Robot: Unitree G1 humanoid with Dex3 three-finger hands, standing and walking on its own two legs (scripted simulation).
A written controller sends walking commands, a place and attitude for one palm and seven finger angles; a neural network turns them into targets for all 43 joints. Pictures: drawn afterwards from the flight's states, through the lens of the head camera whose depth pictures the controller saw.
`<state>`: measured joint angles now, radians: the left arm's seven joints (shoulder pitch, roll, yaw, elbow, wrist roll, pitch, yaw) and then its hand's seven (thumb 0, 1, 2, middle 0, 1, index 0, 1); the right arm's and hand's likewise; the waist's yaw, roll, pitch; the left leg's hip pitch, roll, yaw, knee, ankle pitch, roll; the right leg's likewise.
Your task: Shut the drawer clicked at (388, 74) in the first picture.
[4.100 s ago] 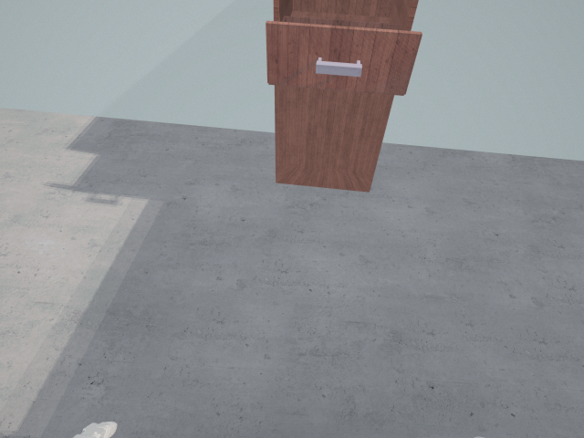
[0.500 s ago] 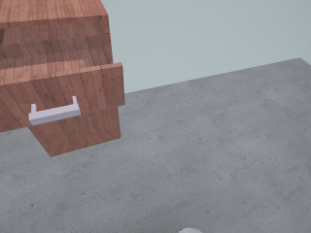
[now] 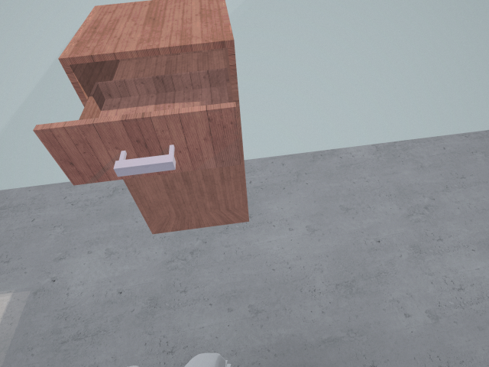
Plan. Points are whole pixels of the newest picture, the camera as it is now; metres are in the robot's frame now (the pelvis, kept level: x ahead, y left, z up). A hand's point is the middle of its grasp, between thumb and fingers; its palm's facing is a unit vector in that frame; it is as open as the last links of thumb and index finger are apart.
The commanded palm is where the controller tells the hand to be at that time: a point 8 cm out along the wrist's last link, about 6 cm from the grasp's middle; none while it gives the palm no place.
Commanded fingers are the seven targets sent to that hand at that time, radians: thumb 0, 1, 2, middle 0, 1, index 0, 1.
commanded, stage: turn to face it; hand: left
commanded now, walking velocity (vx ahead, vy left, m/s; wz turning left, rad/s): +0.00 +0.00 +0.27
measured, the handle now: (146, 158) +0.55 +0.26 +0.02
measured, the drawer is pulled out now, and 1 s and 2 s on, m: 0.30 0.30 0.30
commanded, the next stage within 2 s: take the last steps up to it in 0.08 s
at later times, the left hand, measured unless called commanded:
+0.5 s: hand out of the picture -0.04 +0.27 -0.18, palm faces +0.18 -0.97 -0.17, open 7.4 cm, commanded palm none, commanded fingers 0.00 0.90 0.90 -0.20 -0.30 -0.20 -0.30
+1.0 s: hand (171, 306) +0.28 +0.19 -0.17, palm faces +0.07 -0.98 -0.17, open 7.4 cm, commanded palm none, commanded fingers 0.00 0.90 0.90 -0.20 -0.30 -0.20 -0.30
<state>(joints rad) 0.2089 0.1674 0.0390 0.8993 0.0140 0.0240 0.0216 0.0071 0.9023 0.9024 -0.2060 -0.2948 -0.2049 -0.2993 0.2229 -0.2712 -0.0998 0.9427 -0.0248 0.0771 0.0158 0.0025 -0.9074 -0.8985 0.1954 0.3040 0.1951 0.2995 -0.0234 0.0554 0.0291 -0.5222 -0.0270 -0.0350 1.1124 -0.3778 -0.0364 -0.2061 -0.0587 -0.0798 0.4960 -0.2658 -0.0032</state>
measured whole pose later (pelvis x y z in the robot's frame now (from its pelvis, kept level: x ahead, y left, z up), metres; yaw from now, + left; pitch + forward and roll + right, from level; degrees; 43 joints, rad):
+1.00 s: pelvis +0.15 +0.01 -0.02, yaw +7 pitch -1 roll +0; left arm 0.07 0.16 0.04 0.99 0.01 -0.07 -0.02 0.01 0.91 0.90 -0.20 -0.29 -0.20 -0.30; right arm 0.51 -0.11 -0.03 1.19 -0.01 -0.03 -0.02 0.00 -0.90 -0.90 0.20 0.30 0.20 0.30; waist -0.07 0.02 0.08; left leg -0.13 0.06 0.01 0.92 -0.52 0.01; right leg -0.39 -0.03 -0.13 0.64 -0.21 -0.05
